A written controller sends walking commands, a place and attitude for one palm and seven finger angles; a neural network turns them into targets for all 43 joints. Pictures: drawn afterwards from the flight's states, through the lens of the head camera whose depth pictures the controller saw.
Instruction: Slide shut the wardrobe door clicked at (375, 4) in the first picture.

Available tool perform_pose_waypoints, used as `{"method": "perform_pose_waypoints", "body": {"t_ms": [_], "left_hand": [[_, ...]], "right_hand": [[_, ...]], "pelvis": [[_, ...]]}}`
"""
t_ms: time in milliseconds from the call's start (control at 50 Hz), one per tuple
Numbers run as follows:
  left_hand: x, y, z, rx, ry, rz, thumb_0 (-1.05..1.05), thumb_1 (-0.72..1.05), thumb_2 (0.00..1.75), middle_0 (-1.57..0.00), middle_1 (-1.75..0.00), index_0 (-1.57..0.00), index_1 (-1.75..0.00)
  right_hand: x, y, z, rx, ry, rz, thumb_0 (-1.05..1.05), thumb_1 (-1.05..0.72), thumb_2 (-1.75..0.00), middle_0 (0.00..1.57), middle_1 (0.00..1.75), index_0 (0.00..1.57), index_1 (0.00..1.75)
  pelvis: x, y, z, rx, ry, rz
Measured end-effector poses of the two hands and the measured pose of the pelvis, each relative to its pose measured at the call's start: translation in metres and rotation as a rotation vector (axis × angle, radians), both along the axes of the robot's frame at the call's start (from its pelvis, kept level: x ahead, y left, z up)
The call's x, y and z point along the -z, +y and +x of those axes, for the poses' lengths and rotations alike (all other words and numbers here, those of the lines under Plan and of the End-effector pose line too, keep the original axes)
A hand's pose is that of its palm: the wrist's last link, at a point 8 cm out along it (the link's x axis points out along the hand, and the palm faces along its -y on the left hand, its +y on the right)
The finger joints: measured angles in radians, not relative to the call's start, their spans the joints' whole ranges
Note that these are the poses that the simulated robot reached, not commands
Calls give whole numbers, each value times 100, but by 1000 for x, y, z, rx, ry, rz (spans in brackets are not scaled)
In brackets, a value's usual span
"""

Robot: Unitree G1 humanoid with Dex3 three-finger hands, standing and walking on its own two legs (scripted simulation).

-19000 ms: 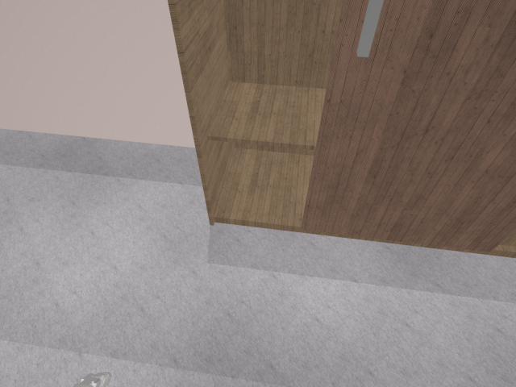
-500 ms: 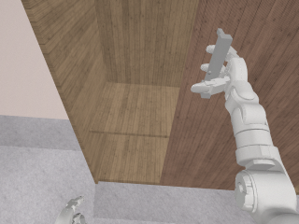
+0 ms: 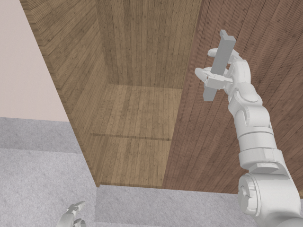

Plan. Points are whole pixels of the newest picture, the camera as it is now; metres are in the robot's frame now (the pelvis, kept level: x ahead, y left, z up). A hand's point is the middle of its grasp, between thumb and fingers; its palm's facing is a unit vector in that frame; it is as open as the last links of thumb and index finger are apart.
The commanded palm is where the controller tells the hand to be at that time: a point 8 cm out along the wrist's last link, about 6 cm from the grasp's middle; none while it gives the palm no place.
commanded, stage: grip the handle and tug to test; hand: right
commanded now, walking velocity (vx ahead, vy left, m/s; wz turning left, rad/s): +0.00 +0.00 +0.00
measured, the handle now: (215, 67) +0.49 -0.12 +0.21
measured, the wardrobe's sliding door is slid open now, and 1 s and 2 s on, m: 0.42 0.42 0.39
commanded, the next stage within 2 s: tug the door sideways, standing still in 0.92 s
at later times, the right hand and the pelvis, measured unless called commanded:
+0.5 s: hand (211, 74) +0.44 -0.10 +0.22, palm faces +0.01 +1.00 +0.00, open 5.9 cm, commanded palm +0.41 -0.15 +0.22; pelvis +0.00 +0.00 +0.00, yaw +0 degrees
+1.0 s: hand (211, 76) +0.43 -0.10 +0.22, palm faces -0.01 +1.00 +0.02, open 6.1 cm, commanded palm +0.39 -0.16 +0.22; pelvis +0.03 +0.00 +0.00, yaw +3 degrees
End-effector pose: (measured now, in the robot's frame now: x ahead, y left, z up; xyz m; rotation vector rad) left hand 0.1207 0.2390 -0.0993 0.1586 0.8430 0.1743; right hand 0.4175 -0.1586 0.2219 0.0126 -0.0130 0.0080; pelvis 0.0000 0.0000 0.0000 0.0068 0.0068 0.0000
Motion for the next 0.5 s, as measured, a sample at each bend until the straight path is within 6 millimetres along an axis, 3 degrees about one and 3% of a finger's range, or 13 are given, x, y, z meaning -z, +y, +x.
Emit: {"method": "perform_pose_waypoints", "body": {"t_ms": [180,500], "left_hand": [[0,0,4,4,-2,1,1,91,90,-20,-30,-20,-30],[0,-5,10,20,-14,-13,1,91,90,-20,-30,-20,-30]], "right_hand": [[0,0,1,11,1,-6,0,-66,-80,41,137,41,136],[0,2,0,19,0,-10,0,-67,-78,38,140,38,140]], "pelvis": [[0,0,1,3,1,0],[0,0,2,4,-2,-1]]}}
